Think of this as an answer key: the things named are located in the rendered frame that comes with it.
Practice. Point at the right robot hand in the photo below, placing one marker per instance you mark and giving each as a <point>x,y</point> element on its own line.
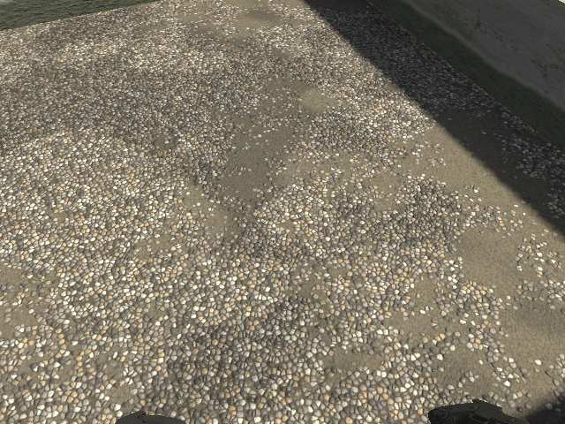
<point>478,412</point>

